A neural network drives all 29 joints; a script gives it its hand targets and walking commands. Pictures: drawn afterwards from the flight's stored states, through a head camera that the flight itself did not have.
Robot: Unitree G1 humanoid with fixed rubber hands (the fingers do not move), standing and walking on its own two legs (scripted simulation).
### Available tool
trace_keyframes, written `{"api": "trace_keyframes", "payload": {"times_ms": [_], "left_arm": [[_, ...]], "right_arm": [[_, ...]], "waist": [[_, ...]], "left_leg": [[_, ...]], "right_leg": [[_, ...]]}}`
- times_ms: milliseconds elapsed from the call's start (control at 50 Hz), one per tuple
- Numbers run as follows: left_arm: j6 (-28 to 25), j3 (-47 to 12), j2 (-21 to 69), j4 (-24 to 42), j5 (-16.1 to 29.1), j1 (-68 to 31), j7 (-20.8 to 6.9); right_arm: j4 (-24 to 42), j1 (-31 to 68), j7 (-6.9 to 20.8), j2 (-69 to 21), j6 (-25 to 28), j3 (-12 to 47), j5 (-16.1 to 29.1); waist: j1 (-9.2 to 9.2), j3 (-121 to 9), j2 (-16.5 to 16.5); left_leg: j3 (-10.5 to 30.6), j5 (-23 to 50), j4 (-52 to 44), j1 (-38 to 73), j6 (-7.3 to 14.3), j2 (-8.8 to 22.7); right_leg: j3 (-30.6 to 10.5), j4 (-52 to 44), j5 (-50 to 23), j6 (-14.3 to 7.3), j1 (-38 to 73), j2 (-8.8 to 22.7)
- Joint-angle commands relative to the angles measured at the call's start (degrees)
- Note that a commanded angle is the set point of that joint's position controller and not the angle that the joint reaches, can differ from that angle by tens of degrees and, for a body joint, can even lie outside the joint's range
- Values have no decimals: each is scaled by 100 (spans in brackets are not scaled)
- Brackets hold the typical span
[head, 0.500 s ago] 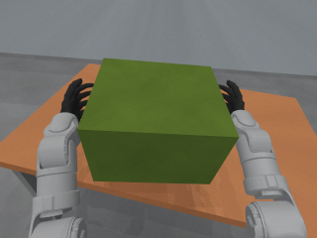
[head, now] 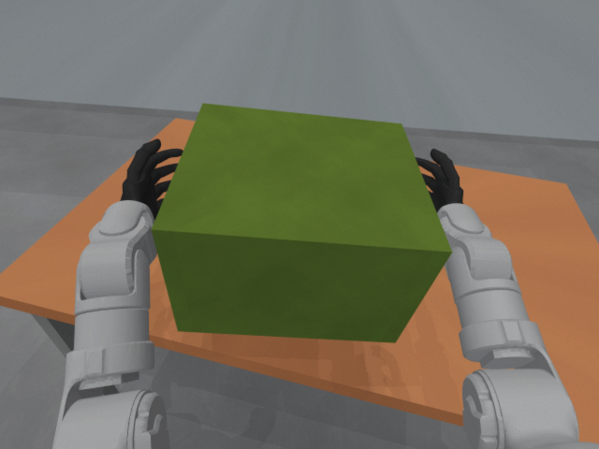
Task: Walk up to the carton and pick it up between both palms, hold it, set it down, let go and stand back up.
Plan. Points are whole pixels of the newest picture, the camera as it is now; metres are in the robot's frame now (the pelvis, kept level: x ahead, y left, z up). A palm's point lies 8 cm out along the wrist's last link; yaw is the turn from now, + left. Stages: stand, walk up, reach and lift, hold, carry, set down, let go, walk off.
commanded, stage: hold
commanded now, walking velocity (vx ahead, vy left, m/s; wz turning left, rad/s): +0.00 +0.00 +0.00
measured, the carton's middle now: (297, 220) +0.39 +0.00 +0.14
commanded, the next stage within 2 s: none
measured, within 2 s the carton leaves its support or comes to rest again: neither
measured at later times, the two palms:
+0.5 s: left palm (142, 211) +0.35 +0.19 +0.18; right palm (445, 212) +0.36 -0.20 +0.18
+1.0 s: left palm (142, 202) +0.36 +0.19 +0.19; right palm (440, 199) +0.38 -0.19 +0.18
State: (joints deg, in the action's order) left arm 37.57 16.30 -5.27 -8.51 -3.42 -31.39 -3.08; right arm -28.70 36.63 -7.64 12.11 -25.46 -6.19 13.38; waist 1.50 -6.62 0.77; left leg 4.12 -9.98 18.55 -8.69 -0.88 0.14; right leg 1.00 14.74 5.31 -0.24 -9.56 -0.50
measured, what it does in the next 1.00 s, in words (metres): stands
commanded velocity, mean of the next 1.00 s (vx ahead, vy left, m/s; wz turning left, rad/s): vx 0.00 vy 0.00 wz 0.00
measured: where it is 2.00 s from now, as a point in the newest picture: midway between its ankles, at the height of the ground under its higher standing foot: outside the picture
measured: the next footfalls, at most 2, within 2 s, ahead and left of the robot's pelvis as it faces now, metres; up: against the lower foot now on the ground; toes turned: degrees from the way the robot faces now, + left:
none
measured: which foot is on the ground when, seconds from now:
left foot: down 0.00-1.00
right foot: down 0.00-1.00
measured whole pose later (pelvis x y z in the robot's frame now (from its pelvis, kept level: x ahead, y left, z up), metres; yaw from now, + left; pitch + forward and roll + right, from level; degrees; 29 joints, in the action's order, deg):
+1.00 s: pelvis +0.01 +0.00 +0.00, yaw +1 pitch +1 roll -1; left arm 37.0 15.8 -5.5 -8.3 -3.0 -30.4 -2.5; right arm -28.8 37.1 -7.5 12.9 -25.9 -4.7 13.8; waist 2.2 -7.4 0.9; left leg 4.9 -10.7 18.8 -8.7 -0.9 0.3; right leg 1.4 14.2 6.0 -0.3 -8.8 -0.8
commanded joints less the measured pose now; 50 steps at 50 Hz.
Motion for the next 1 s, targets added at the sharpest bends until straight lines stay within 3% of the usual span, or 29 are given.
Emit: {"api": "trace_keyframes", "payload": {"times_ms": [0, 40, 80, 100, 120, 180, 220, 240, 260, 300, 340, 420, 460, 480, 520, 560, 600, 640, 680, 700, 740, 820, 840, 880, 900, 920, 980], "left_arm": [[-290, -2993, 3159, 846, 600, -3667, -560], [-313, -3000, 3151, 763, 612, -3723, -593], [-393, -3190, 3208, 1229, 707, -3858, -575], [-384, -3127, 3151, 1137, 687, -3757, -571], [-437, -3263, 3191, 1553, 748, -3832, -547], [-411, -3383, 3110, 1638, 798, -3872, -459], [-324, -3260, 3062, 1380, 739, -3503, -481], [-302, -3060, 2917, 1126, 634, -3543, -536], [-301, -3105, 2967, 1198, 606, -3447, -564], [-247, -2917, 2889, 1114, 496, -3331, -656], [-200, -3014, 2965, 1357, 523, -3153, -669], [-191, -2983, 2928, 1368, 536, -3316, -660], [-246, -2912, 2850, 1125, 537, -3701, -684], [-250, -3192, 3098, 1478, 664, -3369, -652], [-342, -3216, 3095, 1304, 756, -3987, -589], [-370, -3439, 3266, 1505, 836, -3948, -482], [-388, -3438, 3235, 1333, 901, -4015, -414], [-360, -3355, 3264, 968, 857, -3974, -413], [-364, -3182, 3225, 791, 732, -4178, -401], [-366, -3242, 3343, 925, 785, -4006, -394], [-319, -3051, 3292, 477, 680, -3952, -410], [-356, -3071, 3364, 584, 753, -3950, -471], [-364, -2912, 3194, 440, 665, -3955, -494], [-399, -3021, 3179, 783, 696, -3966, -530], [-377, -2944, 3199, 670, 684, -3835, -545], [-414, -3160, 3281, 1118, 757, -3888, -532], [-383, -3253, 3098, 1533, 822, -3638, -528]], "right_arm": [[2154, 4476, 892, -3487, 432, 2354, 554], [2347, 4634, 831, -3545, 443, 2375, 564], [2428, 4460, 799, -3612, 450, 2457, 642], [2573, 4500, 781, -3601, 454, 2523, 699], [2635, 4343, 768, -3644, 458, 2568, 755], [2660, 4311, 820, -3425, 428, 2581, 844], [2854, 4302, 797, -3407, 421, 2606, 831], [2656, 4302, 765, -3453, 350, 2583, 735], [2590, 4200, 760, -3450, 352, 2560, 738], [2445, 4072, 719, -3455, 281, 2574, 700], [2798, 4097, 676, -3451, 285, 2719, 865], [2642, 3965, 694, -3456, 226, 2690, 833], [2548, 4317, 732, -3471, 266, 2499, 687], [3020, 4235, 743, -3552, 369, 2682, 801], [2788, 4588, 806, -3472, 368, 2436, 702], [2801, 4431, 888, -3453, 409, 2471, 723], [2660, 4537, 952, -3398, 416, 2395, 671], [2552, 4709, 1004, -3434, 449, 2342, 552], [2014, 4754, 1049, -3376, 409, 2193, 485], [2099, 4616, 1061, -3481, 443, 2302, 540], [1977, 4878, 1080, -3389, 437, 2249, 510], [2107, 4882, 1002, -3587, 460, 2342, 627], [1793, 4733, 971, -3552, 392, 2306, 601], [2040, 4621, 887, -3632, 395, 2417, 707], [2231, 4777, 851, -3677, 411, 2507, 740], [2304, 4560, 823, -3649, 411, 2529, 798], [2796, 4258, 705, -3533, 362, 2686, 986]], "waist": [[78, -2104, -35], [110, -2127, 27], [203, -2336, -78], [141, -2334, -56], [180, -2541, -175], [178, -2348, -380], [104, -2356, -183], [83, -2129, 23], [103, -2109, -58], [80, -1905, 89], [63, -2050, -66], [92, -1903, 35], [76, -1836, 19], [87, -2259, -40], [95, -2194, -238], [165, -2398, -347], [160, -2439, -265], [79, -2346, -162], [12, -2031, -243], [14, -2260, -192], [-91, -2117, -93], [-11, -2328, -39], [10, -2008, 62], [97, -2394, -16], [25, -2315, 74], [155, -2489, -76], [257, -2655, -130]], "left_leg": [[-281, 1049, -231, 21, -53, -347], [-271, 1180, -188, -10, -45, -378], [-248, 1518, -124, 132, -114, -387], [-258, 1524, -97, 142, -96, -419], [-234, 1890, -20, 248, -152, -407], [-186, 2001, 4, 405, -274, -375], [-218, 1912, 10, 348, -172, -407], [-257, 1480, -101, 103, -84, -431], [-244, 1399, -165, 32, -85, -408], [-269, 1318, -211, -51, -50, -409], [-244, 1699, -119, 29, -101, -403], [-287, 1643, -133, 140, -107, -399], [-302, 1082, -283, -100, -63, -411], [-280, 1577, -150, 149, -85, -376], [-265, 1190, -207, 78, -127, -370], [-210, 1417, -131, 356, -189, -303], [-194, 1272, -119, 351, -177, -304], [-215, 899, -217, 199, -98, -284], [-195, 613, -334, 19, -106, -252], [-187, 798, -281, 58, -76, -238], [-230, 639, -318, -36, -22, -233], [-236, 926, -242, -63, -7, -300], [-248, 896, -250, -114, 19, -317], [-252, 1205, -167, -25, -19, -387], [-253, 1258, -139, -68, 5, -404], [-196, 1649, -74, 139, -88, -378], [-190, 2320, 110, 432, -180, -434]], "right_leg": [[30, 35, -773, 28, 1603, -264], [36, 75, -1071, 95, 1720, -270], [32, 160, -1362, 95, 1786, -288], [27, 165, -1444, 120, 1823, -278], [54, 273, -1757, 137, 1892, -307], [113, 215, -1491, 77, 1593, -329], [91, 172, -1570, 105, 1660, -317], [51, 122, -1468, 151, 1762, -262], [35, 161, -1460, 129, 1804, -241], [0, 167, -1557, 157, 1997, -216], [-11, 229, -1933, 132, 2117, -236], [0, 192, -1668, 146, 1923, -252], [7, 123, -1201, 142, 1741, -199], [18, 209, -1532, 98, 1879, -274], [43, 100, -900, 68, 1493, -251], [96, 111, -822, -1, 1326, -317], [119, 71, -620, -13, 1182, -325], [113, 52, -394, -7, 1128, -312], [132, -12, 62, -44, 995, -304], [102, 38, -197, -59, 1183, -317], [84, -12, 11, -57, 1069, -314], [27, 50, -536, 15, 1432, -296], [19, 40, -573, 31, 1421, -279], [-16, 119, -1131, 97, 1717, -267], [-23, 128, -1310, 119, 1782, -258], [7, 202, -1556, 99, 1831, -305], [12, 284, -2358, 193, 2010, -329]]}}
